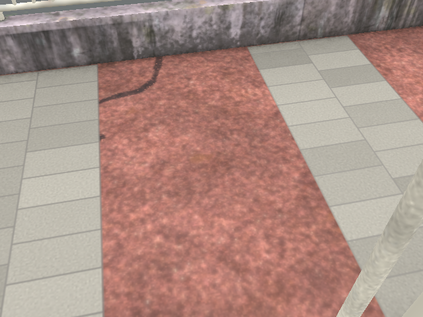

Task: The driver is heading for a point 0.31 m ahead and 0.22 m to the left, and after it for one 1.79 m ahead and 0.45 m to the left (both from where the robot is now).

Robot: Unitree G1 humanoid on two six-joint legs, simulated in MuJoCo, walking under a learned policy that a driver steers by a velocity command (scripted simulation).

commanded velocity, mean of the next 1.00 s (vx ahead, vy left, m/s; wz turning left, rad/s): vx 0.50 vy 0.00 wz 0.53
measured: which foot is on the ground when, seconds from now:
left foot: up 0.00-0.40, down 0.42-0.78, up 0.80-1.00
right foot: down 0.00-0.42, up 0.44-0.74, down 0.76-1.00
